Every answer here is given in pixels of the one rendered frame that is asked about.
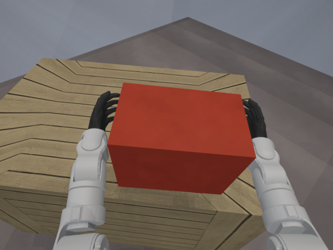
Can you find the right robot forearm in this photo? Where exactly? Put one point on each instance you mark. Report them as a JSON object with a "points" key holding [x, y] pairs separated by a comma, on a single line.
{"points": [[282, 213]]}

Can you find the robot right hand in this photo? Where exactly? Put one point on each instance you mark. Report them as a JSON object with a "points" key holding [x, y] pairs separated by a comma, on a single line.
{"points": [[255, 119]]}

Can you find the robot right upper arm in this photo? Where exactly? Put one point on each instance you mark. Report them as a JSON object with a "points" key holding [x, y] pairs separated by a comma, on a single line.
{"points": [[294, 242]]}

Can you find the pedestal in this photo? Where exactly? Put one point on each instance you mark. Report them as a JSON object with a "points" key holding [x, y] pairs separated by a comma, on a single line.
{"points": [[42, 119]]}

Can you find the robot left hand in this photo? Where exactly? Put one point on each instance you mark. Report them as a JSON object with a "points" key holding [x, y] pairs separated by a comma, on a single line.
{"points": [[100, 112]]}

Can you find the carton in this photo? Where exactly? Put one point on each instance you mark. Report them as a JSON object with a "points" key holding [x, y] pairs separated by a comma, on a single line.
{"points": [[174, 139]]}

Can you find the robot left upper arm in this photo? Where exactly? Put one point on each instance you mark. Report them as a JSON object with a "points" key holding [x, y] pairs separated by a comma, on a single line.
{"points": [[90, 241]]}

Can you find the left robot forearm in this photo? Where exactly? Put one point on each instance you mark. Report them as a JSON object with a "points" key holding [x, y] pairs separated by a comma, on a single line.
{"points": [[85, 204]]}

